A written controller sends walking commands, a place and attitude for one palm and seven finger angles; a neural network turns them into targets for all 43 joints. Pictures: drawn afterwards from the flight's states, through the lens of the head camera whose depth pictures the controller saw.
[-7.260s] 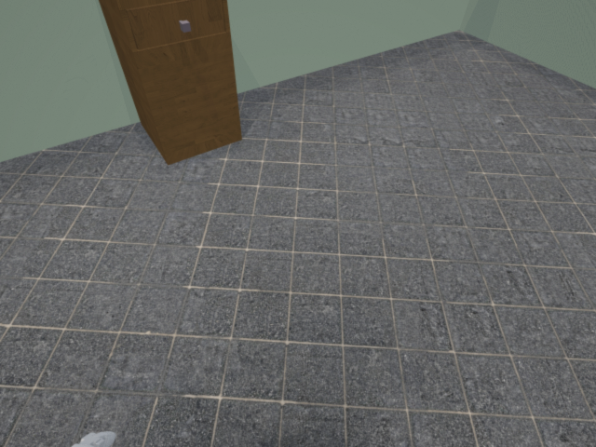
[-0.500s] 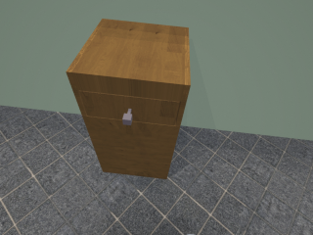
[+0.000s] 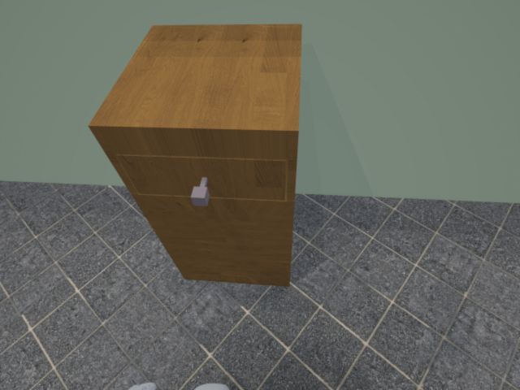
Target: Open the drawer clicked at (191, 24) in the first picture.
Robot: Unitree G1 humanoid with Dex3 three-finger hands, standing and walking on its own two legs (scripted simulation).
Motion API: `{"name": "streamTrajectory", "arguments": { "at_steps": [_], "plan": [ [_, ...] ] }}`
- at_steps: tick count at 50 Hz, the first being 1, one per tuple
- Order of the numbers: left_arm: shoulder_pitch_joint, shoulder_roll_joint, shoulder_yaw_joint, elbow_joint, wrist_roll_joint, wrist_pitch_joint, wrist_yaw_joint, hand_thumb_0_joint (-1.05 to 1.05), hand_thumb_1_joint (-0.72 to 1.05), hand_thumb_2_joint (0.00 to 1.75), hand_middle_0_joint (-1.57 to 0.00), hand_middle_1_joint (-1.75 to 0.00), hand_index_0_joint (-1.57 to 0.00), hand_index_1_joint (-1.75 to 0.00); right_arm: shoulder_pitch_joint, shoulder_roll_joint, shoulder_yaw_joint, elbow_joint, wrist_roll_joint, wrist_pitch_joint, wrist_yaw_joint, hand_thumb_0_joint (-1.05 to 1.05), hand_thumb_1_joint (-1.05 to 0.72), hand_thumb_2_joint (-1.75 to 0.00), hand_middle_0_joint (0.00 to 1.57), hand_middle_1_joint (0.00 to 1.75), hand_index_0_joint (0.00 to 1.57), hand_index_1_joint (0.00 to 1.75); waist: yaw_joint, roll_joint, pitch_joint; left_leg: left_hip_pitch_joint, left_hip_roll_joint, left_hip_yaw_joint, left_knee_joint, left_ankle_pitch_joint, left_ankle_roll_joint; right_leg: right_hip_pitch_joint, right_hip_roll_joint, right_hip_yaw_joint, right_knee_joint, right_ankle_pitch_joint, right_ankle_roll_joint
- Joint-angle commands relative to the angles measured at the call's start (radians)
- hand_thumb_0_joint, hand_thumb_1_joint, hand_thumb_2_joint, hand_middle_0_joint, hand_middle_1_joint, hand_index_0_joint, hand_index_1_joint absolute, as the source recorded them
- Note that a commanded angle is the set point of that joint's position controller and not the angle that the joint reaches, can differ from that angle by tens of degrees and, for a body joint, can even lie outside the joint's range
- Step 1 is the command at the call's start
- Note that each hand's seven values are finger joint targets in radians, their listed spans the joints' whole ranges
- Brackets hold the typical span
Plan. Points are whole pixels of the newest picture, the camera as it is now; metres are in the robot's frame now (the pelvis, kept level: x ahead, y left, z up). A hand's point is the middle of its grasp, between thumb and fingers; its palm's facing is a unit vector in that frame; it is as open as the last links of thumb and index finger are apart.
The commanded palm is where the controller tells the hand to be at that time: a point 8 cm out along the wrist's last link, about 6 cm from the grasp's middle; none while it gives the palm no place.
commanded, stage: come to a stop and stand still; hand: left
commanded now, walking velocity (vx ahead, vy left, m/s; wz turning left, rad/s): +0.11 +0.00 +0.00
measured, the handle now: (202, 190) +0.54 +0.18 -0.11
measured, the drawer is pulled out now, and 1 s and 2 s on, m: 0.00 0.00 0.00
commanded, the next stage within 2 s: look again from close up in 0.34 s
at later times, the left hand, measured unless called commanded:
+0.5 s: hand out of the picture +0.00 +0.19 -0.18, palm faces +0.01 -0.98 -0.21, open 7.4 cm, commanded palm none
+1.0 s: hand out of the picture +0.01 +0.22 -0.19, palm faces +0.05 -0.98 -0.17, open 7.3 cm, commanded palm none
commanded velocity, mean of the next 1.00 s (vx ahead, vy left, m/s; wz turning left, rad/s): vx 0.03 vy -0.03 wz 0.00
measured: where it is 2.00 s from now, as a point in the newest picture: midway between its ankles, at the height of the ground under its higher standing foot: outside the picture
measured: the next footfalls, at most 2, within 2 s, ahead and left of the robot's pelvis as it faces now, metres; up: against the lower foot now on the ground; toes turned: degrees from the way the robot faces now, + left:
left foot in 0.16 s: -0.02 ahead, +0.16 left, +0.00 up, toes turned +2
right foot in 0.42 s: +0.02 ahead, -0.08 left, +0.00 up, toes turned -4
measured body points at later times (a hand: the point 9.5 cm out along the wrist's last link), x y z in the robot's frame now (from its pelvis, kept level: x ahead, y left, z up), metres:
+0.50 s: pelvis +0.01 +0.02 -0.01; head +0.05 +0.01 +0.44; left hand +0.00 +0.24 -0.16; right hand -0.01 -0.20 -0.17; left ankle -0.06 +0.16 -0.74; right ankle -0.02 -0.08 -0.74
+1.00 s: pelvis -0.01 +0.05 -0.01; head -0.03 +0.07 +0.44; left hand +0.01 +0.27 -0.17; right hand +0.05 -0.19 -0.15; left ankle -0.06 +0.16 -0.74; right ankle -0.02 -0.08 -0.74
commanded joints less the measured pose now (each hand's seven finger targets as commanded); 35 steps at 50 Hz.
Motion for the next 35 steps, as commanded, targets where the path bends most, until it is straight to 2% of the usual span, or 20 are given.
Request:
{"name": "streamTrajectory", "arguments": {
  "at_steps": [1,3,5,6,7,8,9,10,14,17,19,20,21,22,23,24,26,28,33,35],
  "plan": [
    [0.087,0.224,0.052,-0.025,0.007,-0.004,0.003,0.0,0.9,0.9,-0.2,-0.3,-0.2,-0.3,0.053,-0.035,0.002,-0.054,0.0,-0.03,0.002,0.0,-0.9,-0.9,0.2,0.3,0.2,0.3,0.044,-0.205,-0.144,0.015,0.01,0.016,-0.195,0.001,0.014,0.161,-0.236,0.268,-0.21,0.135,-0.132],
    [0.074,0.222,0.047,-0.015,0.005,-0.001,-0.001,0.0,0.9,0.9,-0.2,-0.3,-0.2,-0.3,0.094,-0.024,0.01,-0.04,-0.001,-0.04,0.0,0.0,-0.9,-0.9,0.2,0.3,0.2,0.3,0.023,-0.192,-0.146,0.097,0.001,0.041,-0.328,0.056,0.022,0.123,-0.206,0.247,-0.219,0.009,-0.107],
    [0.042,0.195,0.036,-0.003,-0.007,0.003,-0.005,0.0,0.9,0.9,-0.2,-0.3,-0.2,-0.3,0.176,-0.017,0.02,-0.001,-0.004,-0.051,-0.005,0.0,-0.9,-0.9,0.2,0.3,0.2,0.3,-0.02,-0.178,-0.131,0.264,0.002,0.057,-0.53,0.183,0.032,0.002,-0.151,0.207,-0.212,-0.186,-0.044],
    [0.045,0.156,0.023,-0.002,-0.014,0.005,-0.007,0.0,0.9,0.9,-0.2,-0.3,-0.2,-0.3,0.194,-0.037,0.023,0.011,-0.007,-0.061,-0.007,0.0,-0.9,-0.9,0.2,0.3,0.2,0.3,-0.024,-0.088,-0.106,0.296,0.041,0.002,-0.612,0.174,0.044,-0.061,-0.098,0.18,-0.157,-0.238,-0.009],
    [0.064,0.108,0.011,0.001,-0.019,0.005,-0.014,0.0,0.9,0.9,-0.2,-0.3,-0.2,-0.3,0.187,-0.075,0.018,0.003,-0.015,-0.07,-0.009,0.0,-0.9,-0.9,0.2,0.3,0.2,0.3,-0.015,0.071,-0.08,0.219,0.156,-0.157,-0.703,0.07,0.08,-0.071,-0.028,0.123,-0.062,-0.21,0.029],
    [0.059,0.081,0.003,-0.005,-0.019,0.003,-0.019,0.0,0.9,0.9,-0.2,-0.3,-0.2,-0.3,0.146,-0.125,0.018,-0.017,-0.02,-0.069,-0.012,0.0,-0.9,-0.9,0.2,0.3,0.2,0.3,-0.004,0.14,-0.031,0.074,0.252,-0.257,-0.787,-0.06,0.121,-0.029,0.004,0.051,0.002,-0.155,0.049],
    [0.041,0.083,0.003,0.004,-0.012,0.007,-0.025,0.0,0.9,0.9,-0.2,-0.3,-0.2,-0.3,0.088,-0.131,0.019,-0.024,-0.021,-0.07,-0.019,0.0,-0.9,-0.9,0.2,0.3,0.2,0.3,0.001,0.185,0.023,-0.014,0.272,-0.313,-0.858,-0.158,0.142,-0.008,0.016,0.043,0.061,-0.13,0.06],
    [0.046,0.088,0.002,0.024,-0.004,0.013,-0.028,0.0,0.9,0.9,-0.2,-0.3,-0.2,-0.3,0.048,-0.125,0.023,-0.026,-0.018,-0.073,-0.023,0.0,-0.9,-0.9,0.2,0.3,0.2,0.3,0.008,0.236,0.064,-0.044,0.26,-0.289,-0.882,-0.164,0.143,0.0,0.011,0.055,0.123,-0.133,0.06],
    [0.104,0.08,-0.003,0.061,-0.006,0.002,-0.04,0.0,0.9,0.9,-0.2,-0.3,-0.2,-0.3,0.083,-0.102,0.026,-0.007,-0.016,-0.083,-0.038,0.0,-0.9,-0.9,0.2,0.3,0.2,0.3,0.002,0.143,0.048,0.144,0.228,-0.201,-0.799,0.128,0.166,-0.108,0.016,0.081,0.219,-0.186,0.058],
    [0.085,0.071,-0.01,0.064,-0.015,-0.011,-0.039,0.0,0.9,0.9,-0.2,-0.3,-0.2,-0.3,0.146,-0.1,0.022,0.027,-0.013,-0.087,-0.042,0.0,-0.9,-0.9,0.2,0.3,0.2,0.3,-0.025,0.116,-0.009,0.277,0.224,-0.151,-0.677,0.558,0.175,-0.087,0.018,0.062,0.106,-0.189,0.065],
    [0.149,0.073,-0.011,0.092,-0.022,-0.02,-0.033,0.0,0.9,0.9,-0.2,-0.3,-0.2,-0.3,0.153,-0.097,0.022,0.044,-0.007,-0.087,-0.046,0.0,-0.9,-0.9,0.2,0.3,0.2,0.3,-0.006,0.112,-0.069,0.315,0.185,-0.099,-0.571,0.734,0.14,0.025,0.018,0.051,-0.072,-0.042,0.062],
    [0.192,0.092,-0.008,0.117,-0.022,-0.027,-0.027,0.0,0.9,0.9,-0.2,-0.3,-0.2,-0.3,0.164,-0.082,0.024,0.051,-0.001,-0.091,-0.047,0.0,-0.9,-0.9,0.2,0.3,0.2,0.3,0.002,0.067,-0.103,0.263,0.157,-0.07,-0.515,0.729,0.109,0.148,-0.009,0.082,-0.126,0.135,0.05],
    [0.23,0.118,-0.006,0.137,-0.022,-0.032,-0.019,0.0,0.9,0.9,-0.2,-0.3,-0.2,-0.3,0.167,-0.056,0.028,0.05,0.005,-0.095,-0.045,0.0,-0.9,-0.9,0.2,0.3,0.2,0.3,0.003,0.001,-0.129,0.188,0.12,-0.034,-0.488,0.618,0.077,0.25,-0.067,0.133,-0.099,0.34,0.026],
    [0.231,0.218,-0.025,0.058,-0.004,-0.037,-0.012,0.0,0.9,0.9,-0.2,-0.3,-0.2,-0.3,0.107,-0.101,0.03,-0.029,0.002,-0.083,-0.03,0.0,-0.9,-0.9,0.2,0.3,0.2,0.3,0.002,-0.116,0.012,0.124,0.054,-0.039,-0.481,0.365,0.056,0.151,-0.037,0.137,-0.107,0.246,0.008],
    [0.232,0.138,-0.013,0.076,-0.013,-0.035,-0.003,0.0,0.9,0.9,-0.2,-0.3,-0.2,-0.3,0.128,-0.09,0.035,-0.044,-0.013,-0.088,-0.035,0.0,-0.9,-0.9,0.2,0.3,0.2,0.3,-0.007,-0.19,-0.078,0.089,0.065,-0.008,-0.428,0.216,0.063,0.143,-0.067,0.182,-0.084,0.087,-0.004],
    [0.229,0.124,-0.016,0.056,-0.01,-0.042,0.002,0.0,0.9,0.9,-0.2,-0.3,-0.2,-0.3,0.16,-0.054,0.036,-0.041,-0.016,-0.092,-0.036,0.0,-0.9,-0.9,0.2,0.3,0.2,0.3,-0.017,-0.204,-0.176,0.094,0.043,-0.009,-0.386,0.26,0.068,0.208,-0.087,0.205,-0.072,0.279,-0.021],
    [0.257,0.121,-0.011,0.047,-0.01,-0.051,0.008,0.0,0.9,0.9,-0.2,-0.3,-0.2,-0.3,0.174,-0.03,0.04,-0.034,-0.007,-0.094,-0.04,0.0,-0.9,-0.9,0.2,0.3,0.2,0.3,-0.009,-0.196,-0.223,0.058,0.024,0.002,-0.351,0.216,0.064,0.305,-0.127,0.214,-0.029,0.635,-0.04],
    [0.269,0.13,-0.011,0.038,-0.009,-0.048,0.012,0.0,0.9,0.9,-0.2,-0.3,-0.2,-0.3,0.174,-0.019,0.043,-0.039,-0.004,-0.091,-0.04,0.0,-0.9,-0.9,0.2,0.3,0.2,0.3,-0.009,-0.141,-0.198,0.04,0.021,0.024,-0.364,0.205,0.069,0.334,-0.133,0.193,0.015,0.804,-0.044],
    [0.273,0.12,-0.017,0.026,-0.013,-0.033,0.017,0.0,0.9,0.9,-0.2,-0.3,-0.2,-0.3,0.174,-0.027,0.037,-0.026,-0.001,-0.078,-0.042,0.0,-0.9,-0.9,0.2,0.3,0.2,0.3,-0.015,-0.043,-0.098,0.121,0.056,0.023,-0.412,0.387,0.073,0.218,-0.081,0.145,0.012,0.67,-0.012],
    [0.27,0.127,-0.014,0.022,-0.016,-0.033,0.017,0.0,0.9,0.9,-0.2,-0.3,-0.2,-0.3,0.167,-0.044,0.032,-0.026,-0.002,-0.075,-0.044,0.0,-0.9,-0.9,0.2,0.3,0.2,0.3,-0.014,-0.044,-0.101,0.135,0.07,0.019,-0.401,0.441,0.069,0.211,-0.073,0.137,0.009,0.636,-0.006]
  ]
}}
